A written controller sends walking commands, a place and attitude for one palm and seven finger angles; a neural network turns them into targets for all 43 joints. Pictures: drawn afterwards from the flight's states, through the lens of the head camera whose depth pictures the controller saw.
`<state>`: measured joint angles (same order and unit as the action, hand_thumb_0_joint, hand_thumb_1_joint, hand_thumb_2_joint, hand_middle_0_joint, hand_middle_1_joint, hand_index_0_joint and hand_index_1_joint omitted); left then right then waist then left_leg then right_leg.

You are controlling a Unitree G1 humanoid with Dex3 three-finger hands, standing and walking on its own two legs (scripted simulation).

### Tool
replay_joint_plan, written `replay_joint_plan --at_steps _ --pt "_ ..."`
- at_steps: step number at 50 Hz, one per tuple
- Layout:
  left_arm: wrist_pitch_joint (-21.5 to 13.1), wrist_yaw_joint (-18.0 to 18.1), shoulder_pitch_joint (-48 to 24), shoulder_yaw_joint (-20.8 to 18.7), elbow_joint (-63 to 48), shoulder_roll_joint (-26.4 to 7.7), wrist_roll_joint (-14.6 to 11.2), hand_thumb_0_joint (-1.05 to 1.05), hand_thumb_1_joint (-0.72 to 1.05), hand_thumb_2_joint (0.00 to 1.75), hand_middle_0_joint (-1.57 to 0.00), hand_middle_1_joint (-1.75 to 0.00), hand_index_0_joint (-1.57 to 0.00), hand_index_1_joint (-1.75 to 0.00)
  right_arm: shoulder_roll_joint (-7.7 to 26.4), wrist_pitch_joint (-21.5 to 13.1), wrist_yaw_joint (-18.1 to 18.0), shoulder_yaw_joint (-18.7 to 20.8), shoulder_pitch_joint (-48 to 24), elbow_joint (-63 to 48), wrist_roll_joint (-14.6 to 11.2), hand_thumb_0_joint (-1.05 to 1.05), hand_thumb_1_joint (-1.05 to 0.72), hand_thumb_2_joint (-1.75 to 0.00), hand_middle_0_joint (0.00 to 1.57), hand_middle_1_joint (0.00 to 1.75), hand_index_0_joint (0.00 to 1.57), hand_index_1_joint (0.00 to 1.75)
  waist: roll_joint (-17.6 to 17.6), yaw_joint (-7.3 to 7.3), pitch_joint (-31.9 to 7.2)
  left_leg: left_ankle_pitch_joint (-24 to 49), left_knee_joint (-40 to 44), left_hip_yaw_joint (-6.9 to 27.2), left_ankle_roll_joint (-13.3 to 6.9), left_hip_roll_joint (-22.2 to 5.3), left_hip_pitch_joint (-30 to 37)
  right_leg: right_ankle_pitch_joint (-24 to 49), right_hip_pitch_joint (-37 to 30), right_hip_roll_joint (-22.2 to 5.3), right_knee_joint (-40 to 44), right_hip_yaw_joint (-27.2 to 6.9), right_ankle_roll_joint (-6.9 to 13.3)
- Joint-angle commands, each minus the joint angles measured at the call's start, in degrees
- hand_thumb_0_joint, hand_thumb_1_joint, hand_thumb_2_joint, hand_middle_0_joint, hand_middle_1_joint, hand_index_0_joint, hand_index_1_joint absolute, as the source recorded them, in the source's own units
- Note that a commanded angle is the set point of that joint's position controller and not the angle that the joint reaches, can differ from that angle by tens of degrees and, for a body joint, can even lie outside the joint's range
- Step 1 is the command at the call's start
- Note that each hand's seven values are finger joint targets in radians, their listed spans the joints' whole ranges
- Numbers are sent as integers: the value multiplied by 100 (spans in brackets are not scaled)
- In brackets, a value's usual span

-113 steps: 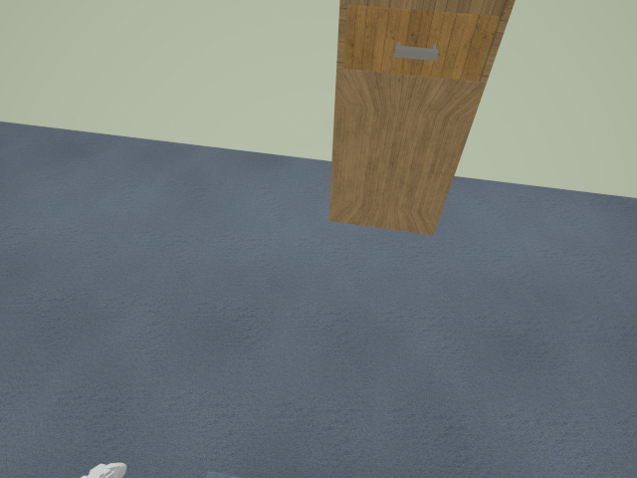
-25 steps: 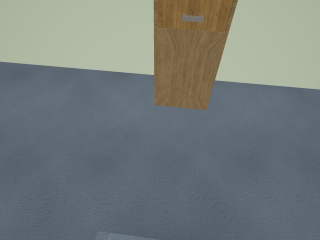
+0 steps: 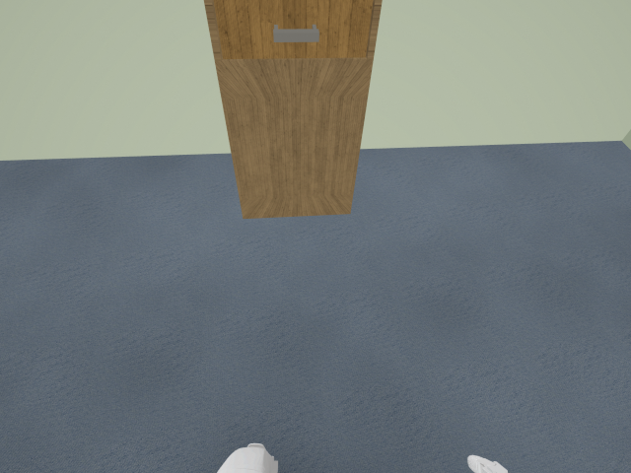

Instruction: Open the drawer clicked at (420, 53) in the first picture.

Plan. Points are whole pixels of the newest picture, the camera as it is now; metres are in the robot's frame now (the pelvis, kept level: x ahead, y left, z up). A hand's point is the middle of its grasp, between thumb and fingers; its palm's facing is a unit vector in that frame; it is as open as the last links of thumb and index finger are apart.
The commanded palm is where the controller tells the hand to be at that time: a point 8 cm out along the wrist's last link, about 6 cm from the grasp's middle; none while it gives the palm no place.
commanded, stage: walk to a spot facing it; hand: left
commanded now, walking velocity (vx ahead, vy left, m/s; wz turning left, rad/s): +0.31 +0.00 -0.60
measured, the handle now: (295, 31) +1.15 +0.19 +0.02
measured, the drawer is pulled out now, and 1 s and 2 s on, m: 0.00 0.00 0.00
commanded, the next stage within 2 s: turn to face it in 0.90 s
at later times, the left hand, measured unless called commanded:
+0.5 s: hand (263, 316) +0.38 +0.14 -0.15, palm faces -0.39 -0.90 -0.21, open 7.4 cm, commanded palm none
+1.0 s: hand (299, 277) +0.48 +0.09 -0.17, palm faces -0.45 -0.86 -0.24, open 7.3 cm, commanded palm none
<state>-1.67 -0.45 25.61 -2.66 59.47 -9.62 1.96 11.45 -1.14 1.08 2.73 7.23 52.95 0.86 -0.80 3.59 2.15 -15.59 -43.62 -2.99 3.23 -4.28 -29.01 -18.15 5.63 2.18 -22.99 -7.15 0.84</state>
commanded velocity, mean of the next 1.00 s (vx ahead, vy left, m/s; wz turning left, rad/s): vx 0.28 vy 0.00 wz -0.52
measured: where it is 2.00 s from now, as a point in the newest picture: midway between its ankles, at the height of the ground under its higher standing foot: (362, 405)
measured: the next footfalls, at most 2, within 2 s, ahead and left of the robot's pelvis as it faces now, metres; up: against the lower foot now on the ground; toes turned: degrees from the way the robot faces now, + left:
left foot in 0.06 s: +0.15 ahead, +0.14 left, +0.00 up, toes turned +2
right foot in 0.60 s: +0.29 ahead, -0.17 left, +0.00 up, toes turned -31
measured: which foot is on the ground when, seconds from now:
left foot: up 0.00-0.04, down 0.06-0.58, up 0.60-1.00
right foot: down 0.00-0.06, up 0.08-0.58, down 0.60-1.00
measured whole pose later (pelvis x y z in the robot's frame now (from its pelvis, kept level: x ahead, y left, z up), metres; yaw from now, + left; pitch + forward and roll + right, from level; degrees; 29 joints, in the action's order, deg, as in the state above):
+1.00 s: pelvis +0.35 -0.08 -0.01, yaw -34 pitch +0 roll -1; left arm -1.8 -0.4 17.3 -4.3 56.0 -13.3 1.5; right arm 11.3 -1.8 0.6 2.4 6.0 51.2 1.3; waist 0.4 2.9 1.4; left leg -14.7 -40.1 -4.0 3.9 -5.6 -27.2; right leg -17.8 9.8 3.6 -27.6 -1.6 2.3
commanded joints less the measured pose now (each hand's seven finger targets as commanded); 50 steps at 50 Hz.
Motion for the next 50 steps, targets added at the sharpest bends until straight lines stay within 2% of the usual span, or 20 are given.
replay_joint_plan --at_steps 1,2,3,4,5,7,10,17,24,27,28,29,30,31,33,35,37,46,48,50 --pt "-87 81 -381 -364 -510 -1212 -55 0 90 90 -20 -30 -20 -30 628 -286 -114 151 362 -347 -39 0 -90 -90 20 30 20 30 -542 -521 -199 340 1586 -111 -87 203 2020 1369 1073 -876 -304 -971 619" --pt "-80 35 -394 -346 -560 -1013 -85 0 90 90 -20 -30 -20 -30 1013 -313 -206 254 1158 -105 -23 0 -90 -90 20 30 20 30 245 -823 -615 47 1846 353 -223 -273 3493 1116 1908 -460 -1423 -615 431" --pt "-52 -40 -316 -319 -686 -621 -150 0 90 90 -20 -30 -20 -30 1708 -323 -249 408 1956 68 81 0 -90 -90 20 30 20 30 2042 -1052 -1099 -723 2459 2499 -736 -2122 4271 -1318 3016 248 -3341 317 93" --pt "-90 -67 -518 -318 -862 -663 -111 0 90 90 -20 -30 -20 -30 1693 -267 -240 345 2070 46 59 0 -90 -90 20 30 20 30 1537 -1011 -838 -1437 3031 3275 -1146 -2664 3695 -1561 3303 53 -4293 397 57" --pt "-68 -74 -728 -313 -820 -688 -69 0 90 90 -20 -30 -20 -30 1386 -274 -234 286 1633 8 57 0 -90 -90 20 30 20 30 1252 -864 -533 -2137 3318 3050 -1080 -2516 2998 -1220 3406 -213 -4927 392 67" --pt "25 -200 -943 -343 -766 -709 -3 0 90 90 -20 -30 -20 -30 816 -317 -233 131 959 -115 43 0 -90 -90 20 30 20 30 948 -522 259 -1814 3433 1944 -880 -2000 1856 -407 3326 -663 -5083 538 22" --pt "207 -267 -799 -331 -737 -485 27 0 90 90 -20 -30 -20 -30 565 -410 -262 78 915 -13 40 0 -90 -90 20 30 20 30 893 -281 241 -489 3372 509 -734 -1530 1523 348 3015 -776 -4885 692 -116" --pt "298 -317 -1825 -259 -1140 -405 36 0 90 90 -20 -30 -20 -30 617 -458 -255 128 1569 296 27 0 -90 -90 20 30 20 30 581 -450 250 840 3315 -283 -990 -1678 2634 929 3781 -997 -3696 905 -302" --pt "209 -325 -2864 -160 -1409 -339 3 0 90 90 -20 -30 -20 -30 774 -356 -219 141 2020 530 113 0 -90 -90 20 30 20 30 778 -738 471 2309 2794 -1103 -837 -1713 2919 644 2909 -644 -1824 1441 -3" --pt "107 -274 -2064 -217 -1175 -631 -2 0 90 90 -20 -30 -20 -30 1012 -317 -191 193 1942 429 79 0 -90 -90 20 30 20 30 685 -321 -159 4501 1157 -1510 -651 -1633 2875 206 1330 -124 -1216 1821 316" --pt "34 -242 -1065 -312 -896 -889 6 0 90 90 -20 -30 -20 -30 1057 -302 -165 174 1762 332 39 0 -90 -90 20 30 20 30 500 206 -727 4264 -176 -1710 -385 -1472 2233 710 -221 -31 -806 1847 423" --pt "-37 -167 -273 -476 -703 -1642 13 0 90 90 -20 -30 -20 -30 751 -283 -78 106 1882 164 -56 0 -90 -90 20 30 20 30 -649 484 -1550 1127 -2008 -1668 -96 -958 343 851 -2224 -1433 -581 -6 898" --pt "-26 -86 189 -570 -586 -2203 -141 0 90 90 -20 -30 -20 -30 520 -285 -137 60 1532 -148 -83 0 -90 -90 20 30 20 30 -1201 495 -1930 -1982 -3741 -973 114 -197 -1099 2300 -2733 -2815 0 -2582 1530" --pt "4 -28 0 -591 -659 -2213 -184 0 90 90 -20 -30 -20 -30 683 -292 -181 97 1168 -194 -77 0 -90 -90 20 30 20 30 -711 487 -1842 -1616 -4017 -110 -3 -446 -1228 1931 -2204 -2740 211 -2350 1561" --pt "-1 30 -991 -402 -907 -1564 -171 0 90 90 -20 -30 -20 -30 661 -239 -170 113 853 -158 8 0 -90 -90 20 30 20 30 73 -5 -702 -583 -3533 138 8 -831 -1106 1432 -625 -2175 446 -1261 1238" --pt "-104 42 -1377 -298 -921 -1247 -114 0 90 90 -20 -30 -20 -30 498 -73 -162 99 1204 36 81 0 -90 -90 20 30 20 30 -196 -431 -363 -261 -2860 44 82 -794 -380 1889 642 -1694 658 -449 955" --pt "-156 53 -1492 -296 -883 -1170 -56 0 90 90 -20 -30 -20 -30 415 -10 -143 109 1512 112 90 0 -90 -90 20 30 20 30 -510 -643 -406 -182 -2302 -15 135 -688 -118 1824 942 -1449 701 -129 929" --pt "-157 18 -910 -332 -768 -1245 -68 0 90 90 -20 -30 -20 -30 404 -127 -42 91 -22 -520 43 0 -90 -90 20 30 20 30 -744 -204 -109 97 -11 -91 94 -176 -32 1646 628 -1341 556 -719 981" --pt "-120 38 -871 -364 -784 -1306 -70 0 90 90 -20 -30 -20 -30 435 -185 -66 90 -101 -567 12 0 -90 -90 20 30 20 30 -640 -181 -179 -4 582 -119 40 -48 512 1922 591 -1400 297 -896 947" --pt "-63 40 -1005 -365 -798 -1267 -117 0 90 90 -20 -30 -20 -30 582 -218 -136 105 326 -409 16 0 -90 -90 20 30 20 30 -508 -451 -299 466 1541 -238 -13 96 1680 2031 953 -1087 -279 -691 678"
